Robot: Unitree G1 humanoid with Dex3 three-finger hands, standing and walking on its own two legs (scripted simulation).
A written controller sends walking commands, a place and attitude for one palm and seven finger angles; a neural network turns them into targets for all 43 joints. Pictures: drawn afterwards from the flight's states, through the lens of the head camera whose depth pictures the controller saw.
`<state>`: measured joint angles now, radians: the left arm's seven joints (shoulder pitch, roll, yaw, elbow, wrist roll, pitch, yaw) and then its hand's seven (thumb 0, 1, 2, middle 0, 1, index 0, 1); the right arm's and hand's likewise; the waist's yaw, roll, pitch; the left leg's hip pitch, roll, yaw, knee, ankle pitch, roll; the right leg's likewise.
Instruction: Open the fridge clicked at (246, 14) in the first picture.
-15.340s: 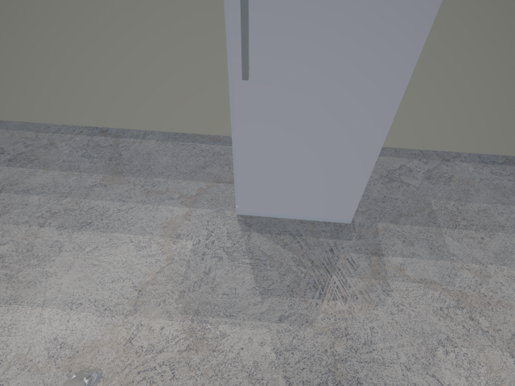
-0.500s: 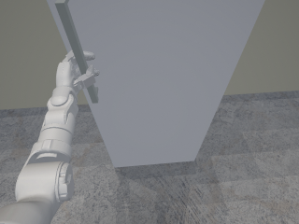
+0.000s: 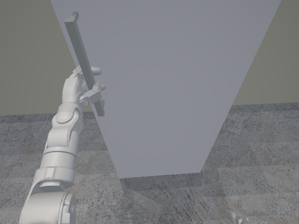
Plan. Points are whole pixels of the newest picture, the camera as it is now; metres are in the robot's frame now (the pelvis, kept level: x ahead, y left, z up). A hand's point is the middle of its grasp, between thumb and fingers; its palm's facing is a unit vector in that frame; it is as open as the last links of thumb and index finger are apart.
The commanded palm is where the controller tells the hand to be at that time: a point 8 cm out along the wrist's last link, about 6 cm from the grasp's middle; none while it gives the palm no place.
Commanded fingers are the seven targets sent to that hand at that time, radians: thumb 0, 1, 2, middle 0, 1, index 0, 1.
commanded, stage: pull the door a little, standing still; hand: left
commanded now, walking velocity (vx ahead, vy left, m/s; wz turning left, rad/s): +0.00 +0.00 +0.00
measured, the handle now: (90, 73) +0.47 +0.18 +0.17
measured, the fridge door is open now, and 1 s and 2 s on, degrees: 1 36 67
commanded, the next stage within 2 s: walk backward, drawing the door open in 0.10 s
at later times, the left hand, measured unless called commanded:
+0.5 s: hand (102, 130) +0.30 +0.12 +0.14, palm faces +0.08 -0.97 -0.21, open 6.1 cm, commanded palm +0.26 +0.16 +0.16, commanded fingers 0.00 0.90 0.90 -0.45 -1.40 -0.45 -1.40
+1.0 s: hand (145, 192) +0.17 +0.01 +0.14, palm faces +0.15 -0.97 -0.21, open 6.4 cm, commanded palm +0.13 +0.06 +0.16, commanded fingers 0.00 0.90 0.90 -0.45 -1.40 -0.45 -1.40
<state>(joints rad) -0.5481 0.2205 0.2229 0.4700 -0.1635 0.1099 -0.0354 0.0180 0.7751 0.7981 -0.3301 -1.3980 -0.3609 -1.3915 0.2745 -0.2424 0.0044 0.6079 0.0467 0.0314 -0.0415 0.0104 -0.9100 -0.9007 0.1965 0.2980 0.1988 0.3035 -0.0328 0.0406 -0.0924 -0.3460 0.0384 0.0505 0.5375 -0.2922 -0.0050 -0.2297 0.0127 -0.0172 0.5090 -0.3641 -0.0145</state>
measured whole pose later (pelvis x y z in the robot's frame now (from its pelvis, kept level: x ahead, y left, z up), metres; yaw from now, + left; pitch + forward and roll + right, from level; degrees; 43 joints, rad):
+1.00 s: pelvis -0.10 -0.12 +0.00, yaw +18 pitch +0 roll +3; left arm 0.05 0.14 -0.12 -0.29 0.00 -0.01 0.04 -0.02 0.67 0.72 -0.44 -1.39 -0.28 -1.37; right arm 0.23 -0.17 -0.02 0.67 -0.03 -0.04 -0.11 0.01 -0.91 -0.90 0.20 0.30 0.20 0.30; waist -0.08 0.04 0.08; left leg -0.46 0.02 0.05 1.03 -0.43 -0.03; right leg -0.28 0.01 -0.20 0.50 -0.23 -0.15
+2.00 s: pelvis +0.06 -0.54 -0.02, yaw +67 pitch +1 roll +1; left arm 0.07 0.22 0.00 -0.46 -0.02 -0.05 0.06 -0.01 0.65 0.81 -0.46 -1.40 -0.28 -1.40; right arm 0.14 -0.18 -0.03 0.57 -0.01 -0.11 -0.09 0.01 -0.91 -0.90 0.20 0.30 0.20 0.30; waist -0.04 0.00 0.15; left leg -0.31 0.04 0.16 0.62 -0.28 0.01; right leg -0.43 -0.06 -0.22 0.73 -0.32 -0.06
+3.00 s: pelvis +0.23 -0.77 +0.01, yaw +87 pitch +0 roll -1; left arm -0.86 0.37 0.15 0.99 0.00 -0.17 0.02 -0.01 0.65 0.81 -0.46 -1.40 -0.44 -1.40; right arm 0.36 -0.23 0.02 0.78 0.06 -0.04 -0.10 0.01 -0.91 -0.90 0.20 0.30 0.20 0.30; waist -0.03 0.05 0.08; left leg -0.19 0.05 0.05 0.45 -0.26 0.03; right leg -0.57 -0.02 -0.06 1.05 -0.34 0.03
